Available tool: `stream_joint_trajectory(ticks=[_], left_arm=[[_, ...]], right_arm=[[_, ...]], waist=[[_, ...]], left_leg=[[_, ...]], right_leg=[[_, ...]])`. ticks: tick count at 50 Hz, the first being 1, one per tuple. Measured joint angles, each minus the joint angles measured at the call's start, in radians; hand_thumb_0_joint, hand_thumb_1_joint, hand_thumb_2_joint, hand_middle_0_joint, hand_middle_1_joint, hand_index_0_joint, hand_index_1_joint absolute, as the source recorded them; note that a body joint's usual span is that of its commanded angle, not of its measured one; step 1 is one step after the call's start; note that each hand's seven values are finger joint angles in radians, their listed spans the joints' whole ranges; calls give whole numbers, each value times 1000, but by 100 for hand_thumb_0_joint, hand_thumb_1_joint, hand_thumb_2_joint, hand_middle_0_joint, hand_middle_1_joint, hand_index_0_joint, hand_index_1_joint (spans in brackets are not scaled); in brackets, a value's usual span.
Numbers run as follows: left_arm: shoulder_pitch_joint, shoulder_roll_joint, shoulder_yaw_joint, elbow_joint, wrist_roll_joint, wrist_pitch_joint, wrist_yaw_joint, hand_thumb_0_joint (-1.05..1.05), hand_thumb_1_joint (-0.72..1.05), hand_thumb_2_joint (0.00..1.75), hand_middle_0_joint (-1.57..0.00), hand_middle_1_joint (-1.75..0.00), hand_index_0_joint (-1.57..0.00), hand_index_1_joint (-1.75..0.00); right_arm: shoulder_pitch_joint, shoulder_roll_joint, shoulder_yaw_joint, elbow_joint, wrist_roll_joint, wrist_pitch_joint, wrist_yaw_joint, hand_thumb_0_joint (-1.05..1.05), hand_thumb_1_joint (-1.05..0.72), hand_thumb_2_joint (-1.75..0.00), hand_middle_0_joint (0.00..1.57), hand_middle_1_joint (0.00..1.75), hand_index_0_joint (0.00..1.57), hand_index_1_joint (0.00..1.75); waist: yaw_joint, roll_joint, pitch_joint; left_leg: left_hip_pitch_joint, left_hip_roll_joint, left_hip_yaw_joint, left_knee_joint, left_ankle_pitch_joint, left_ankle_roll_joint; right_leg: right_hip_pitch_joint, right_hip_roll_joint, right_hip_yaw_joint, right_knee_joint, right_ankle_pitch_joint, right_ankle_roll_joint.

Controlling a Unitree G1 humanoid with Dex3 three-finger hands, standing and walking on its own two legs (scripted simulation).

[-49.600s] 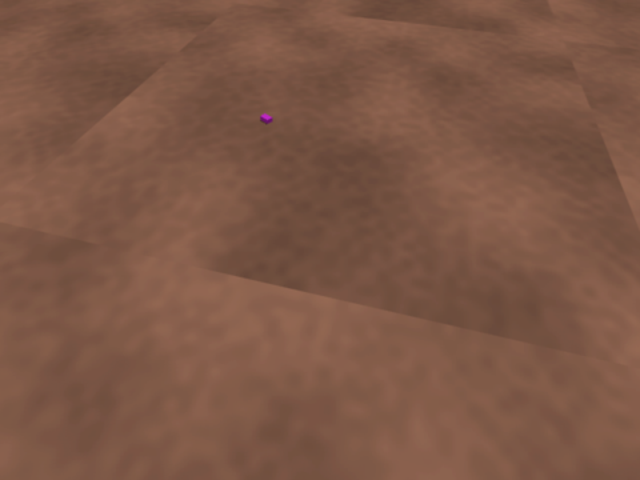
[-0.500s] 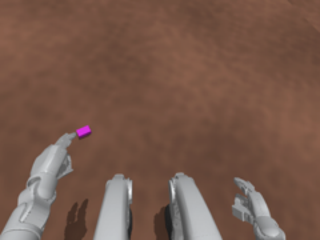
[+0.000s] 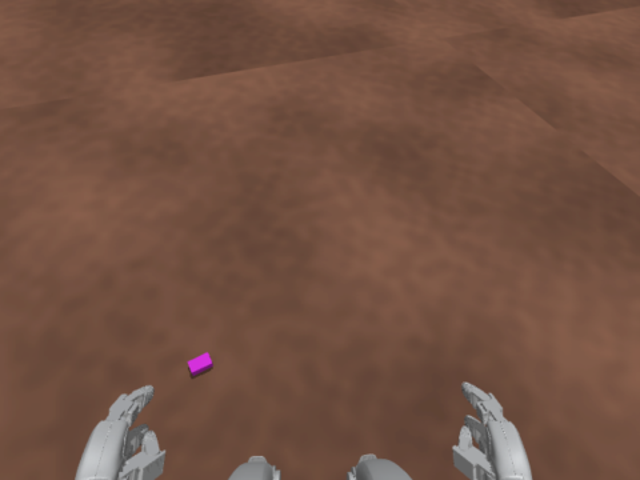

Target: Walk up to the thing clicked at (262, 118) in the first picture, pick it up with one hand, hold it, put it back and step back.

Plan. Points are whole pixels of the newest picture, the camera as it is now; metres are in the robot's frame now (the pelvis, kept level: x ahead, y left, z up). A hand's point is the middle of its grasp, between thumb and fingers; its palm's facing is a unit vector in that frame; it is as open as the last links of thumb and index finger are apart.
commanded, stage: home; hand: left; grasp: from above
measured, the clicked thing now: (200, 363) +0.52 +0.29 -0.68
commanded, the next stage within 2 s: none
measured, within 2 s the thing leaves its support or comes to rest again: neither
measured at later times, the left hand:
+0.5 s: hand (157, 466) +0.17 +0.17 -0.03, palm faces +0.05 -0.98 -0.19, open 7.4 cm
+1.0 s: hand (156, 468) +0.17 +0.18 -0.03, palm faces +0.04 -0.98 -0.20, open 7.4 cm
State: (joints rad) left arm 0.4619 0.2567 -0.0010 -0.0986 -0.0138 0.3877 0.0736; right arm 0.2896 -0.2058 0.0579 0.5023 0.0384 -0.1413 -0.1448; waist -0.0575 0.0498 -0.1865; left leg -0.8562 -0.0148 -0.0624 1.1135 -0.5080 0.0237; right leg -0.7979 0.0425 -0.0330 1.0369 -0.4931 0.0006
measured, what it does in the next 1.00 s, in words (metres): stands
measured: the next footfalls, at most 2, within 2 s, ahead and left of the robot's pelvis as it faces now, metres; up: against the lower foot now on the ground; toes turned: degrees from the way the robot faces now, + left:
none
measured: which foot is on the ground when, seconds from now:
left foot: down 0.00-1.00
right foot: down 0.00-1.00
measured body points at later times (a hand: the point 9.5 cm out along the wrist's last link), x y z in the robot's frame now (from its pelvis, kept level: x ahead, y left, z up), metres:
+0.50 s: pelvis +0.01 +0.00 +0.02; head +0.03 +0.00 +0.47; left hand +0.16 +0.23 -0.01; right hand +0.18 -0.24 -0.04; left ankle +0.02 +0.10 -0.66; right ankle +0.01 -0.13 -0.66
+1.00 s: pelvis +0.01 +0.00 +0.02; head +0.02 +0.00 +0.47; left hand +0.16 +0.23 -0.01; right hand +0.16 -0.25 -0.04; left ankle +0.02 +0.10 -0.66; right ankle +0.01 -0.13 -0.66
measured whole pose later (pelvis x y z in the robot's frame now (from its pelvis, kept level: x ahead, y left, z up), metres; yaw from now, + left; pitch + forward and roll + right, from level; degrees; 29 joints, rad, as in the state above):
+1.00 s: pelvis +0.01 +0.00 +0.02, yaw +1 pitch +10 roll -3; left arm 0.50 0.23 0.02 -0.11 -0.05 0.43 0.02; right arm 0.31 -0.22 0.04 0.52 0.01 -0.22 -0.18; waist -0.05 0.05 -0.17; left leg -0.70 -0.01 -0.06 1.01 -0.48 0.02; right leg -0.64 0.04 -0.03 0.93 -0.46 0.00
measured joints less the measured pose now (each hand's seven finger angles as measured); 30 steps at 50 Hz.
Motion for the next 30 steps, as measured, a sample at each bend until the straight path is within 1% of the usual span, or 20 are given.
stream_joint_trajectory(ticks=[4,8,18,30], left_arm=[[50,-18,14,-48,-34,44,-9,1,90,90,-21,-30,-21,-30],[68,-26,22,-65,-48,66,-23,1,91,90,-20,-30,-20,-30],[46,-29,23,-33,-42,64,-53,1,91,90,-20,-30,-20,-30],[44,-27,21,-21,-38,46,-52,1,91,90,-20,-30,-20,-30]], right_arm=[[32,-8,-3,-14,-4,-16,-24,1,-90,-90,20,30,21,30],[39,-12,-7,-21,-9,-35,-36,1,-90,-90,20,30,21,30],[6,-18,-14,-15,-23,-71,-36,2,-90,-90,20,30,21,30],[8,-13,-10,5,-27,-74,-31,2,-90,-90,20,30,21,30]], waist=[[-1,6,-7],[3,6,-12],[13,-5,7],[15,-5,22]], left_leg=[[77,0,-2,-61,13,1],[118,-1,-4,-88,17,1],[148,-2,-8,-98,19,-3],[159,-2,-7,-109,26,-4]], right_leg=[[79,-1,1,-65,14,0],[121,-2,-1,-92,18,-1],[151,-3,-5,-99,17,-4],[161,-3,-4,-108,23,-5]])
